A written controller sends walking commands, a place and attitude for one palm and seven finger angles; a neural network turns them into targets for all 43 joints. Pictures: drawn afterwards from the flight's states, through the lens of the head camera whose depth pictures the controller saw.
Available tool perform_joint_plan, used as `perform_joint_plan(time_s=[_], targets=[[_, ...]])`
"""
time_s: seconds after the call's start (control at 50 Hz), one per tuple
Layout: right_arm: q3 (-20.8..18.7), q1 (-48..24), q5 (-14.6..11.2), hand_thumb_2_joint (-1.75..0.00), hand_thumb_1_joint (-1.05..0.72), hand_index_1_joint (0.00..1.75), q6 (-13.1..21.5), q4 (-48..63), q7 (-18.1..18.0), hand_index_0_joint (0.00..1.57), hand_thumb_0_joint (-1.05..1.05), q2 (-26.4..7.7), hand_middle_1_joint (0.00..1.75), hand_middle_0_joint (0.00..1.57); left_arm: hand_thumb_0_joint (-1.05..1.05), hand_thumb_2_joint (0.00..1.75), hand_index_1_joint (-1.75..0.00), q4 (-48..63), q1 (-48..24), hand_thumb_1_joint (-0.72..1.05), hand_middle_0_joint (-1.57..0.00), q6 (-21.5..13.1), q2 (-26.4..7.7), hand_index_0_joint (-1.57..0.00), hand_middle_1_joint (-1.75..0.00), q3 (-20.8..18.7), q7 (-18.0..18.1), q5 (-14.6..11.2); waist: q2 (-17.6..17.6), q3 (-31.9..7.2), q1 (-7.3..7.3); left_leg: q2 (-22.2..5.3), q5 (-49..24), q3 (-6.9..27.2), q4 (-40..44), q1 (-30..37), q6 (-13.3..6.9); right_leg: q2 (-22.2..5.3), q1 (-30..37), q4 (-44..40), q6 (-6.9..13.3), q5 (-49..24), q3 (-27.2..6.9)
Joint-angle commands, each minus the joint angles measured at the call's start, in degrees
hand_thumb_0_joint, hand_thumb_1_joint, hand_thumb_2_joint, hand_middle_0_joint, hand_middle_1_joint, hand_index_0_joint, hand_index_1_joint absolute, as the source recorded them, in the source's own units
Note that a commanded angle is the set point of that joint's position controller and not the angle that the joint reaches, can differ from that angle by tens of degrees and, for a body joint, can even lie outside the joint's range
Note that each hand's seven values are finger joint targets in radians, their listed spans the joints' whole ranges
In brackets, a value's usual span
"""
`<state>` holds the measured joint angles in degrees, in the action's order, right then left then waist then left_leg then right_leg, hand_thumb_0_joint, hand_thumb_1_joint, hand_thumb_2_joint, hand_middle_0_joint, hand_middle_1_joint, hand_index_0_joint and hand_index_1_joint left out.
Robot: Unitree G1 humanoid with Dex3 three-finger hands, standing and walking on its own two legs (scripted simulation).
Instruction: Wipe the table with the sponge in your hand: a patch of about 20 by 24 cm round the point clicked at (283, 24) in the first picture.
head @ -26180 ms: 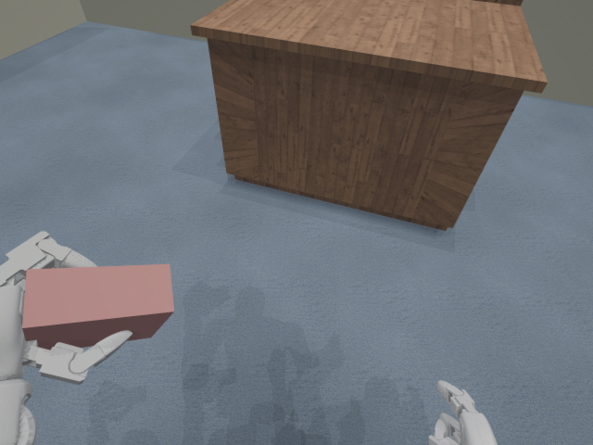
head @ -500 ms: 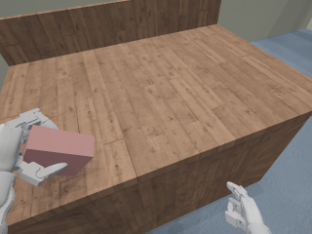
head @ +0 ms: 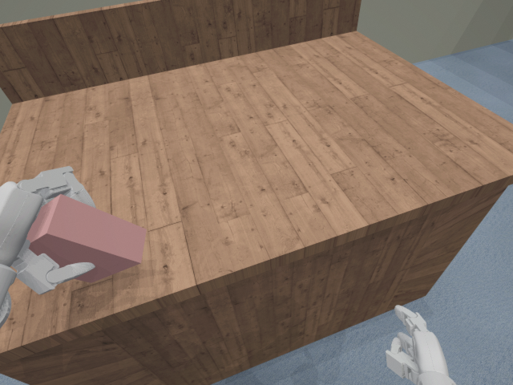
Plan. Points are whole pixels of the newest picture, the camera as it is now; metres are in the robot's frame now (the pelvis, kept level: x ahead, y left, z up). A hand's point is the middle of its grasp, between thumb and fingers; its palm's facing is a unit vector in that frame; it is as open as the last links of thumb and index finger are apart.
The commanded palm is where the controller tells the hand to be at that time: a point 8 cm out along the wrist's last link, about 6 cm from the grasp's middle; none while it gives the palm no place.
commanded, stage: turn the palm down, sponge in hand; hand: left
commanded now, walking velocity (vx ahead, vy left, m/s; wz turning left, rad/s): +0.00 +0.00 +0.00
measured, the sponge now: (92, 248) +0.24 +0.25 +0.14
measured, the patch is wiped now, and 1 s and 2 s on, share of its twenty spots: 0.00 0.00 0.00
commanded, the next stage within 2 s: move the sponge above the wiping area in 1.42 s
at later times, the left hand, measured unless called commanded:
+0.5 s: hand (17, 220) +0.23 +0.30 +0.21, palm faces +0.30 -0.28 -0.91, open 9.5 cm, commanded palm +0.19 +0.32 +0.26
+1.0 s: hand out of the picture +0.24 +0.34 +0.24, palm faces +0.34 -0.07 -0.94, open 9.5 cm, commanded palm +0.18 +0.32 +0.28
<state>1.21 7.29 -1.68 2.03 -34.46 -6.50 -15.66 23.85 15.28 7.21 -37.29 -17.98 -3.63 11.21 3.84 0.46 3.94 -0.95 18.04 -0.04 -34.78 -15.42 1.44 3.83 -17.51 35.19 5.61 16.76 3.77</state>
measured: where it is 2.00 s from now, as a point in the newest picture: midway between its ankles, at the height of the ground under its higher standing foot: outside the picture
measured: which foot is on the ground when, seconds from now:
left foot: down 0.00-1.00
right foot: down 0.00-1.00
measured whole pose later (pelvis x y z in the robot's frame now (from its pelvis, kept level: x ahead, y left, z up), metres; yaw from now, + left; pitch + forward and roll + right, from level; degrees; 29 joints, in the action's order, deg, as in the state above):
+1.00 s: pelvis -0.01 +0.05 +0.02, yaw -1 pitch -5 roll +1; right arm 5.7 -2.3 -3.4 -3.4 -37.4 -4.1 -14.7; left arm 22.8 -2.4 30.9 -38.5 -4.4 -5.4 41.9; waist 6.1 0.5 8.1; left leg 2.1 12.2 -2.2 -24.0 -7.4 -2.1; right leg 1.1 -10.1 25.5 2.3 10.9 1.1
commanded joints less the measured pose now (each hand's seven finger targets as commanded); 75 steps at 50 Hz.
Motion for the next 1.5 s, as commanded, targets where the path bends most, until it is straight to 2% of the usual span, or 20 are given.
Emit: perform_joint_plan(time_s=[0.0, 0.1, 0.18, 0.28, 0.34, 0.4, 0.42, 0.52, 0.64, 0.72, 0.8, 0.92, 1.02, 1.12, 1.2, 1.28, 1.3, 1.36, 1.4, 1.48], targets=[[-2.34, -8.93, -0.38, -0.90, -0.90, 0.30, 2.15, 10.00, 0.69, 0.20, 0.00, -5.23, 0.30, 0.20, 0.00, 1.30, -1.60, 11.20, -4.41, 0.10, -1.20, -0.17, -18.59, -1.20, -1.60, -18.91, 8.79, 1.27, 2.45, -12.61, 3.53, 1.35, -11.77, 0.72, -0.23, -2.89, -1.43, -10.06, 10.98, -7.94, -4.98, -13.32, -17.67], [-2.56, -10.01, -1.60, -0.90, -0.90, 0.30, -0.20, 10.58, 0.21, 0.20, 0.00, -7.41, 0.30, 0.20, 0.00, 1.30, -1.60, 6.45, -6.58, 0.10, -1.20, 9.54, -16.74, -1.20, -1.60, -12.67, 8.93, 4.62, -2.88, -7.79, 1.99, 0.70, -12.40, 0.12, 1.92, -2.87, -2.41, -7.77, 7.45, -7.12, -5.24, -13.18, -13.33], [-1.72, -10.82, -1.65, -0.90, -0.90, 0.30, -0.23, 12.25, -1.20, 0.20, 0.00, -7.32, 0.30, 0.20, 0.00, 1.30, -1.60, 10.24, -10.94, 0.10, -1.20, 12.31, -17.18, -1.20, -1.60, -8.01, 4.06, 7.92, -4.79, -10.48, 1.20, 0.81, -13.13, -0.18, 3.03, 0.09, -3.86, -7.11, 7.59, -7.21, -6.20, -11.68, -9.49], [-0.85, -12.27, -1.25, -0.90, -0.90, 0.30, 1.41, 12.77, -1.86, 0.20, 0.00, -5.89, 0.30, 0.20, 0.00, 1.30, -1.60, 17.25, -14.75, 0.10, -1.20, 9.46, -15.90, -1.20, -1.60, -3.80, 1.83, 12.65, -0.96, -11.78, 1.29, 0.99, -13.84, 0.77, 4.83, 5.16, -4.27, -6.03, 6.20, -8.16, -5.26, -9.77, -7.79], [-0.12, -12.99, -0.57, -0.90, -0.90, 0.30, 2.15, 12.15, -1.39, 0.20, 0.00, -4.95, 0.30, 0.20, 0.00, 1.30, -1.60, 19.32, -16.36, 0.10, -1.20, 9.45, -18.01, -1.20, -1.60, -6.07, 4.11, 16.97, 2.85, -13.64, 2.60, 0.95, -15.88, 1.73, 6.54, 6.67, -3.68, -5.30, 7.61, -8.04, -4.00, -9.62, -6.84], [0.69, -16.36, -1.09, -0.90, -0.90, 0.30, 1.53, 10.70, -0.56, 0.20, 0.00, -4.84, 0.30, 0.20, 0.00, 1.30, -1.60, 14.82, -18.14, 0.10, -1.20, 12.96, -20.78, -1.20, -1.60, -9.73, 6.32, 19.58, 5.14, -10.33, 4.19, 1.09, -14.62, 2.99, 9.16, 4.81, -2.56, -4.20, 8.66, -9.38, -2.42, -7.22, -8.63], [0.66, -15.54, -0.60, -0.90, -0.90, 0.30, 0.74, 10.18, -0.34, 0.20, 0.00, -4.89, 0.30, 0.20, 0.00, 1.30, -1.60, 12.80, -20.29, 0.10, -1.20, 14.45, -17.50, -1.20, -1.60, -6.59, 6.60, 19.85, 3.78, -10.17, 3.72, 0.60, -14.90, 2.47, 9.57, 4.10, -2.39, -4.84, 9.60, -9.55, -2.60, -8.09, -7.00], [1.45, -19.35, -1.56, -0.90, -0.90, 0.30, -1.28, 9.22, 0.53, 0.20, 0.00, -5.89, 0.30, 0.20, 0.00, 1.30, -1.60, 6.21, -25.61, 0.10, -1.20, 22.44, -14.58, -1.20, -1.60, -0.20, 4.24, 21.93, 1.97, -7.30, 3.30, 0.33, -12.81, 2.62, 12.49, 3.41, -2.04, -4.54, 9.80, -11.64, -2.51, -6.62, -6.44], [2.35, -21.87, -2.47, -0.90, -0.90, 0.30, -1.25, 10.86, 0.28, 0.20, 0.00, -4.51, 0.30, 0.20, 0.00, 1.30, -1.60, 10.04, -28.75, 0.10, -1.20, 23.48, -8.95, -1.20, -1.60, 10.50, -3.08, 26.32, 0.23, -8.85, 1.94, 0.45, -9.39, 3.92, 14.75, 6.66, -3.31, -3.93, 9.21, -12.44, -3.04, -4.74, -4.85], [2.77, -23.65, -1.46, -0.90, -0.90, 0.30, -0.43, 11.21, 0.18, 0.20, 0.00, -4.09, 0.30, 0.20, 0.00, 1.30, -1.60, 16.50, -34.20, 0.10, -1.20, 21.84, -14.36, -1.20, -1.60, 7.50, -2.80, 31.76, 4.59, -13.38, 3.64, 0.71, -10.09, 4.85, 15.64, 6.96, -3.87, -3.37, 13.66, -10.38, -1.91, -5.31, -6.58], [2.94, -26.05, -0.69, -0.90, -0.90, 0.30, -0.86, 9.76, 1.18, 0.20, 0.00, -4.21, 0.30, 0.20, 0.00, 1.30, -1.60, 16.67, -37.13, 0.10, -1.20, 21.18, -22.87, -1.20, -1.60, -0.86, 0.26, 36.60, 7.90, -15.55, 6.34, 0.67, -13.49, 7.07, 16.48, 5.52, -3.60, -2.23, 18.17, -9.13, -0.02, -7.51, -11.05], [2.29, -24.23, -1.24, -0.90, -0.90, 0.30, -2.21, 7.85, 2.29, 0.20, 0.00, -4.58, 0.30, 0.20, 0.00, 1.30, -1.60, 5.51, -30.29, 0.10, -1.20, 23.98, -13.70, -1.20, -1.60, 3.51, 0.99, 32.14, -0.80, -9.46, 5.18, 0.72, -15.56, 4.73, 15.04, 5.95, -2.35, -3.96, 13.33, -13.50, -0.75, -8.41, -8.95], [2.20, -24.14, -2.37, -0.90, -0.90, 0.30, -2.09, 9.08, 2.58, 0.20, 0.00, -4.65, 0.30, 0.20, 0.00, 1.30, -1.60, 5.19, -26.40, 0.10, -1.20, 24.84, -6.67, -1.20, -1.60, 10.18, -1.52, 31.29, -1.25, -7.85, 3.60, 0.73, -12.33, 3.52, 14.51, 5.67, -2.80, -4.26, 10.65, -14.23, -1.66, -7.21, -7.85], [2.18, -25.61, -1.80, -0.90, -0.90, 0.30, -0.43, 10.53, 1.51, 0.20, 0.00, -4.25, 0.30, 0.20, 0.00, 1.30, -1.60, 14.08, -32.06, 0.10, -1.20, 23.15, -11.20, -1.20, -1.60, 8.57, -0.40, 33.65, 2.05, -14.22, 4.13, 1.72, -10.72, 3.51, 14.02, 7.33, -3.61, -4.23, 13.74, -12.70, -1.49, -4.38, -9.16], [2.41, -27.05, -0.67, -0.90, -0.90, 0.30, 0.35, 9.76, 1.26, 0.20, 0.00, -3.85, 0.30, 0.20, 0.00, 1.30, -1.60, 18.98, -37.08, 0.10, -1.20, 21.75, -20.72, -1.20, -1.60, 1.51, 2.03, 37.19, 5.70, -17.82, 5.94, 2.47, -15.98, 5.29, 13.45, 9.03, -3.67, -3.25, 16.77, -11.62, 0.12, -7.29, -13.51], [1.97, -23.59, -0.44, -0.90, -0.90, 0.30, -0.96, 7.10, 1.95, 0.20, 0.00, -3.99, 0.30, 0.20, 0.00, 1.30, -1.60, 9.60, -34.82, 0.10, -1.20, 21.80, -17.45, -1.20, -1.60, 3.17, 2.88, 37.08, 2.05, -13.03, 5.18, 2.28, -18.61, 5.02, 13.94, 8.79, -2.92, -4.03, 14.64, -13.56, -0.27, -9.55, -11.76], [2.33, -26.08, -1.28, -0.90, -0.90, 0.30, -0.63, 7.53, 2.04, 0.20, 0.00, -3.67, 0.30, 0.20, 0.00, 1.30, -1.60, 7.78, -35.09, 0.10, -1.20, 22.82, -17.80, -1.20, -1.60, 2.17, 2.79, 36.64, 1.23, -10.73, 5.55, 2.30, -16.94, 5.16, 13.76, 8.54, -2.82, -3.52, 13.08, -14.64, 0.59, -7.31, -14.64], [1.72, -24.14, -1.57, -0.90, -0.90, 0.30, -1.82, 6.98, 2.34, 0.20, 0.00, -4.66, 0.30, 0.20, 0.00, 1.30, -1.60, 3.18, -31.84, 0.10, -1.20, 23.62, -12.53, -1.20, -1.60, 6.34, 0.94, 34.07, -0.08, -8.48, 4.46, 1.86, -16.10, 4.17, 14.38, 7.16, -2.65, -4.45, 12.69, -14.97, -0.96, -9.30, -10.73], [2.33, -26.84, -2.67, -0.90, -0.90, 0.30, -1.25, 8.36, 2.46, 0.20, 0.00, -3.66, 0.30, 0.20, 0.00, 1.30, -1.60, 2.97, -29.72, 0.10, -1.20, 24.48, -9.24, -1.20, -1.60, 8.23, -0.48, 32.80, -0.28, -6.92, 4.37, 1.93, -14.65, 3.80, 13.72, 6.67, -2.73, -4.36, 10.96, -15.51, -0.74, -7.60, -12.62], [1.59, -23.92, -2.50, -0.90, -0.90, 0.30, -1.69, 9.17, 2.24, 0.20, 0.00, -4.46, 0.30, 0.20, 0.00, 1.30, -1.60, 5.63, -25.55, 0.10, -1.20, 24.07, -7.72, -1.20, -1.60, 10.70, -2.39, 31.96, -2.71, -9.36, 3.54, 1.86, -12.74, 2.93, 13.22, 6.42, -3.38, -5.19, 11.94, -15.08, -2.50, -6.87, -9.88]])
